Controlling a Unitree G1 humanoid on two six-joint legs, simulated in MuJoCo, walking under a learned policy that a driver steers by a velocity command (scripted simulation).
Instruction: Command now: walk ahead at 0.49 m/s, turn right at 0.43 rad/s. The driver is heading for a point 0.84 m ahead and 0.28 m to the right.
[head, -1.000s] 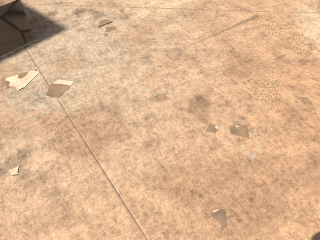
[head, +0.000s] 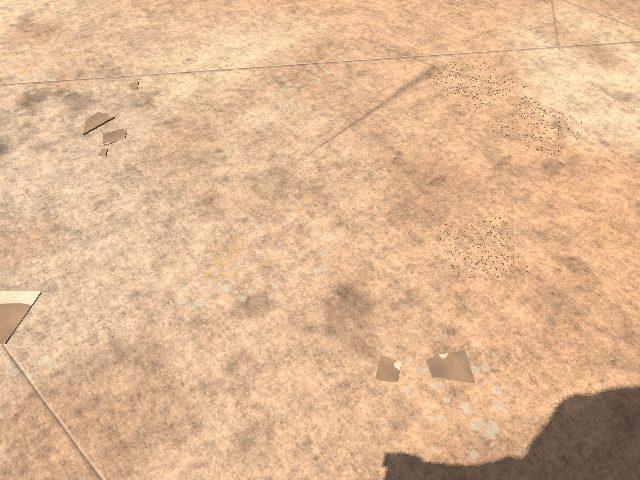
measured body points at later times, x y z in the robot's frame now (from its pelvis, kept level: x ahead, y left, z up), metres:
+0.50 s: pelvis +0.29 -0.08 +0.00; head +0.32 -0.10 +0.45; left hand +0.44 +0.17 -0.11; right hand +0.40 -0.38 -0.10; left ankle +0.46 +0.09 -0.68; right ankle +0.27 -0.14 -0.74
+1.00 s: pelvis +0.57 -0.12 +0.00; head +0.60 -0.13 +0.45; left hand +0.86 +0.01 -0.09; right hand +0.45 -0.38 -0.12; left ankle +0.60 -0.01 -0.74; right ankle +0.56 -0.30 -0.67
